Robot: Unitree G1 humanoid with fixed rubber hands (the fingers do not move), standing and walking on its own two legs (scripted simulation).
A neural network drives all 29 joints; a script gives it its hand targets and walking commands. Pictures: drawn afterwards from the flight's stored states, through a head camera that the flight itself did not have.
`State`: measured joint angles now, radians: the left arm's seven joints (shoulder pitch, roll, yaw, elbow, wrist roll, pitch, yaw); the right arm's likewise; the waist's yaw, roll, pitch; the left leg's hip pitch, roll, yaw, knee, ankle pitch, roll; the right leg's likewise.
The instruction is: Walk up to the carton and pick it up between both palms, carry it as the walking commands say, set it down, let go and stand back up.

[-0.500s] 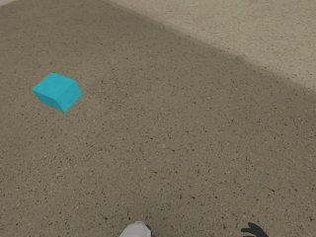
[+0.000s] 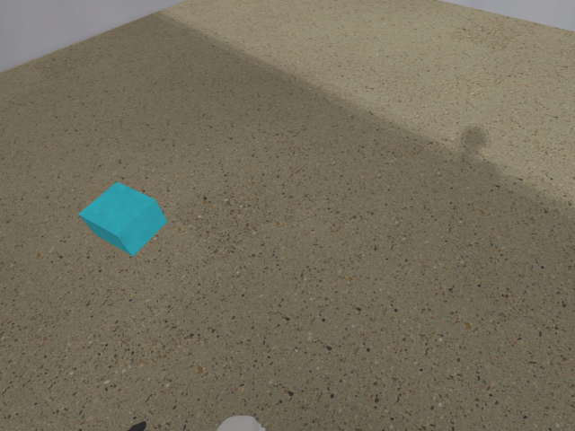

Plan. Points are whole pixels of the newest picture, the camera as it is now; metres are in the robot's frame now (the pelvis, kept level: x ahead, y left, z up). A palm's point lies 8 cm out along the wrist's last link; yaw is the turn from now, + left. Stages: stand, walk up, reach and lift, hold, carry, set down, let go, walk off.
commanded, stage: walk up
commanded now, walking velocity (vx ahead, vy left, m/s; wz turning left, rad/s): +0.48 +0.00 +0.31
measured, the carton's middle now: (124, 217) +1.12 +0.82 -0.70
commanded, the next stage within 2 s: none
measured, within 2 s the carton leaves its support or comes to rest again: neither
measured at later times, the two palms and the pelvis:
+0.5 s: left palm (121, 335) +0.31 +0.33 -0.12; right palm (405, 322) +0.30 -0.18 -0.12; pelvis +0.23 +0.07 +0.00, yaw +8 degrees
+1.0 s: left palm (127, 310) +0.36 +0.34 -0.14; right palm (338, 189) +0.65 -0.11 -0.14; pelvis +0.47 +0.10 -0.02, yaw +16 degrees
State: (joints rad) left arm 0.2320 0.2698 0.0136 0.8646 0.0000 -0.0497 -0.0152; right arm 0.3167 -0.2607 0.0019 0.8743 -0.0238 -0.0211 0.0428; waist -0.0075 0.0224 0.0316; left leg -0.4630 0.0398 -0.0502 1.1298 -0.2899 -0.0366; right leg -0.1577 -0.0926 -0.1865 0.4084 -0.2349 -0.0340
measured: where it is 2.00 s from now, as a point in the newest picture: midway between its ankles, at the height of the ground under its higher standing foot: (197, 279)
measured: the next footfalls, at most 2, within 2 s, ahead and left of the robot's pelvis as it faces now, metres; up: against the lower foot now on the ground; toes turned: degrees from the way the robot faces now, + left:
left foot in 0.32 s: +0.27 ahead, +0.19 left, +0.00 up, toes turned +7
right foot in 0.70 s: +0.44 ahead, -0.09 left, +0.00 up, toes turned +1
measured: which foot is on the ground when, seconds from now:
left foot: up 0.00-0.30, down 0.32-0.70, up 0.72-1.00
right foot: down 0.00-0.32, up 0.34-0.68, down 0.70-1.00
